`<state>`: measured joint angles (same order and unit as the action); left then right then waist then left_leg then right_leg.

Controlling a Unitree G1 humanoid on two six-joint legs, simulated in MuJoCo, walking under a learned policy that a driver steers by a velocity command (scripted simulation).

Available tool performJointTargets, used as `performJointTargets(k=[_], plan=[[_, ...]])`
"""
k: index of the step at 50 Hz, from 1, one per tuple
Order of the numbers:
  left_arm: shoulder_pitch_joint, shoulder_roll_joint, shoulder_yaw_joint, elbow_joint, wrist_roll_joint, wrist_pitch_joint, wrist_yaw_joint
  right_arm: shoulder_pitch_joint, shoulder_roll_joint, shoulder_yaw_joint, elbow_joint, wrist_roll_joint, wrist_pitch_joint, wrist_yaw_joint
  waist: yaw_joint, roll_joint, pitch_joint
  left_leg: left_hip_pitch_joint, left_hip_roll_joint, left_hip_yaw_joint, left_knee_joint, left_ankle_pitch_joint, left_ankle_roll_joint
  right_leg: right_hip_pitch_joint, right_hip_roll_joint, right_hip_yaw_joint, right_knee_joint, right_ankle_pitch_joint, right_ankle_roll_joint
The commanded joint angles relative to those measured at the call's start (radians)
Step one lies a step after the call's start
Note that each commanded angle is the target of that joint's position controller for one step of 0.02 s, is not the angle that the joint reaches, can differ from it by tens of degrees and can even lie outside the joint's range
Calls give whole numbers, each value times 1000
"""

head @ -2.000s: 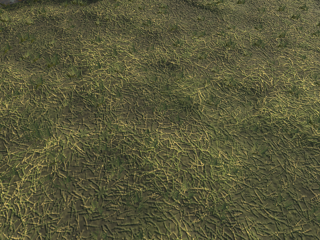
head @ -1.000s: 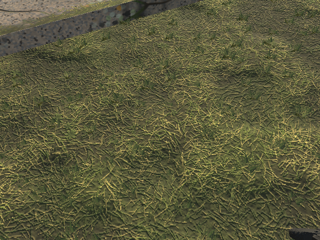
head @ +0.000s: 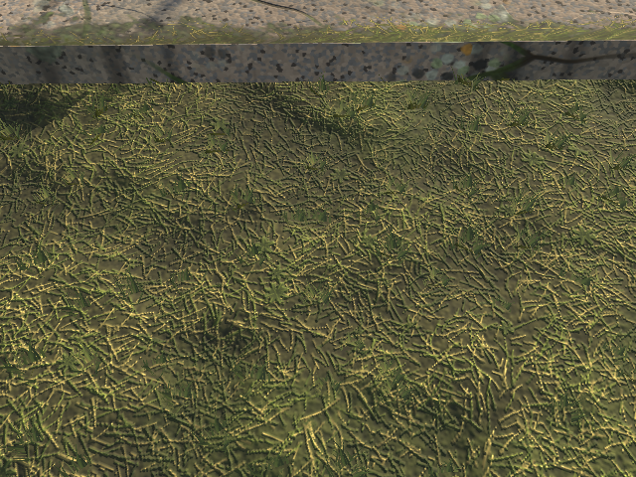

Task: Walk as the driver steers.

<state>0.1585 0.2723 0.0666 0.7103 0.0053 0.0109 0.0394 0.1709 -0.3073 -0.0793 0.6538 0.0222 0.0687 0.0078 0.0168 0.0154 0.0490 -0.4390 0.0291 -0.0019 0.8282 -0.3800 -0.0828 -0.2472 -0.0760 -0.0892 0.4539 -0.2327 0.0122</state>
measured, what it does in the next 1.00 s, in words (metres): walks ahead: left foot, then right foot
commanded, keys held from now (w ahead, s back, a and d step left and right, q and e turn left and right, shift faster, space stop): q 0.02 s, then no key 0.42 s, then w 0.56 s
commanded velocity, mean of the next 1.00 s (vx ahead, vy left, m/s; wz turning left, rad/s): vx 0.18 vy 0.00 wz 0.15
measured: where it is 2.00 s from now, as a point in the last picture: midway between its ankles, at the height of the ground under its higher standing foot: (324, 427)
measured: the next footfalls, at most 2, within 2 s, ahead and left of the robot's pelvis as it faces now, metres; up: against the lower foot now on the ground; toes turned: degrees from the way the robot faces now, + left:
left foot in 0.08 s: +0.04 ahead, +0.14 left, +0.00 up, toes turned +8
right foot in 0.46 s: +0.05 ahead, -0.10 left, +0.00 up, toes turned +7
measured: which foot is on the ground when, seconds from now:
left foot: up 0.00-0.06, down 0.08-1.00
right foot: down 0.00-0.08, up 0.10-0.44, down 0.46-0.70, up 0.72-1.00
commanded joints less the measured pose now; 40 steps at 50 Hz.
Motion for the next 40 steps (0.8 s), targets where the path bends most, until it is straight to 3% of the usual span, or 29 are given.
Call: performJointTargets(k=[1, 3, 4, 5, 6, 7, 8, 10, 13, 16, 20, 22, 23, 24, 25, 26, 27, 28, 29, 31, 33, 34, 35, 36, 37, 38, 40], plan=[[-13, 212, 63, -54, -19, -14, -7, -15, -88, -28, -97, 0, -8, 13, 5, -213, -127, 54, -16, 60, -157, 40, 43, 140, -240, 141, -64, 397, -204], [-2, 187, 55, -35, -38, -16, -10, 61, -87, -36, -71, -6, -10, 13, -37, -170, -133, 233, -56, 70, -396, 217, 104, 62, -197, 93, 43, 320, -133], [56, 140, 41, -16, -18, -20, -17, 93, -138, -51, -69, -7, -13, 1, -30, -27, -161, 405, 22, -59, -450, 459, 144, -72, -135, 13, 191, 148, -48], [50, 66, 9, -65, 39, -24, -27, 85, -257, -69, -100, -23, -17, -15, 1, 312, -171, 530, 319, -420, -427, 858, 301, -362, 0, -58, 485, -406, 58], [-45, 128, 29, -76, 19, -23, -15, 121, -204, -51, -99, -54, -39, -6, -92, 215, -221, 426, 383, -453, -450, 839, 437, -381, 26, 91, 656, -475, 66], [-56, 157, 39, -71, -9, -15, -10, 89, -177, -38, -87, -57, -57, -1, -71, 154, -176, 380, 323, -358, -460, 758, 410, -381, 11, 119, 716, -414, 58], [-39, 154, 41, -54, -13, -8, -5, 33, -154, -33, -80, -43, -67, -3, -43, 130, -145, 355, 258, -293, -464, 658, 354, -385, 4, 128, 704, -340, 51], [-5, 157, 47, -27, 1, 5, 5, -37, -121, -15, -80, -24, -68, -11, -12, 121, -127, 299, 206, -228, -471, 646, 310, -338, 5, 130, 694, -222, 62], [37, 123, 36, -9, -8, 7, 1, -56, -79, 3, -68, -34, -71, -20, 7, 119, -147, 286, 175, -180, -484, 607, 307, -259, 14, 126, 604, -135, 74], [-3, 89, 17, -17, -4, 7, -4, -50, -86, 2, -49, -33, -70, -24, -21, 124, -127, 284, 171, -192, -490, 484, 306, -186, 6, 124, 390, -131, 70], [2, 105, 16, -11, -9, 3, -9, -43, -90, 6, -16, -33, -66, -14, -35, 125, -94, 243, 180, -249, -492, 356, 319, -79, 23, 106, 199, -142, 56], [48, 85, 9, 11, 0, -7, -14, -60, -62, 19, 2, -22, -68, -11, 8, 91, -82, 198, 148, -236, -470, 301, 274, 47, 33, 94, -30, 50, 33], [73, 96, 6, 20, 13, -12, -17, -22, -43, 26, 20, -26, -74, -10, 8, 56, -116, 165, 113, -222, -469, 164, 227, 144, 13, 122, -61, 140, 16], [89, 143, 13, 18, 13, -13, -14, 1, -39, 28, 24, -41, -79, -6, -20, -13, -123, 112, 54, -182, -429, -12, 184, 191, -48, 176, -28, 175, -15], [89, 199, 34, 40, -6, -12, -15, 12, -42, 22, 18, -38, -83, -4, -47, -124, -101, 73, -40, -80, -396, -145, 155, 124, -44, 177, -3, -135, -70], [97, 170, 32, 33, -10, -17, -20, -46, -63, 20, 13, -36, -84, -8, 1, -139, -52, 79, -71, -29, -308, -187, 132, 19, -51, 234, -83, -400, -111], [110, 156, 25, 36, 0, -25, -19, -72, -58, 14, 2, -24, -89, -10, 9, -184, -11, 44, -84, 7, -215, -169, 125, -14, -101, 324, -168, -516, -137], [113, 167, 26, 39, 2, -34, -17, -64, -35, 15, 4, -12, -95, -10, 0, -246, 22, 26, -95, 53, -132, -117, 121, -25, -165, 420, -237, -566, -170], [109, 171, 28, 39, -8, -41, -16, -58, -39, 10, 2, -8, -102, -7, -1, -271, 60, 12, -75, 38, -95, -82, 129, -46, -214, 488, -269, -563, -201], [90, 168, 26, 32, -23, -48, -12, -35, -22, 8, 9, 0, -122, 5, -22, -242, 65, 39, -43, 21, -146, -100, 166, -48, -219, 466, -261, -479, -196], [35, 161, 23, 16, -36, -43, -17, 52, -6, 4, 57, -1, -136, 16, -74, -201, 37, 270, -68, 56, -346, 34, 186, -135, -135, 331, -198, -363, -145], [24, 135, 16, 9, -30, -46, -18, 114, -26, -7, 88, -7, -136, 18, -93, -161, 1, 375, -57, 28, -362, 90, 182, -175, -93, 270, -110, -283, -118], [-5, 75, -3, -16, -22, -56, -22, 209, -80, -23, 109, -10, -138, 13, -118, -16, -33, 484, 71, -180, -456, -25, 223, -282, -8, 162, 113, -200, -62], [-28, 58, -9, -64, -30, -75, -19, 282, -179, -47, 115, -10, -141, 21, -133, 225, -30, 557, 269, -552, -610, -172, 342, -460, 85, 64, 384, -206, -16], [-58, 114, 7, -77, -44, -90, -16, 292, -147, -34, 115, -19, -154, 22, -138, 193, 16, 556, 353, -701, -659, -163, 419, -596, 61, 148, 585, -326, -23], [-29, 125, 14, -68, -53, -100, -23, 266, -107, -19, 111, -19, -165, 17, -102, 122, 41, 576, 341, -639, -643, -135, 405, -662, 20, 185, 677, -264, -48], [-20, 107, 11, -50, -35, -112, -37, 225, -89, -10, 102, -17, -171, 14, -76, 53, 33, 577, 276, -472, -651, -9, 343, -686, -30, 174, 667, -110, -73]])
